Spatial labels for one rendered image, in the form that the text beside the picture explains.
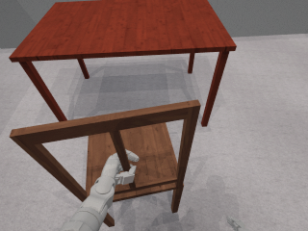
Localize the right robot hand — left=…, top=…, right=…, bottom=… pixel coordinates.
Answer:
left=226, top=216, right=250, bottom=231

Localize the chair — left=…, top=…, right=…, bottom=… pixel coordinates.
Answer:
left=10, top=99, right=201, bottom=227

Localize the robot left forearm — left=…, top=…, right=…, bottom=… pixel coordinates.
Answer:
left=59, top=176, right=116, bottom=231

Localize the table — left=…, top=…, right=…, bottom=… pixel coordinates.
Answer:
left=9, top=0, right=237, bottom=127

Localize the left robot hand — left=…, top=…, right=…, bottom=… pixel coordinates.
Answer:
left=101, top=148, right=140, bottom=185

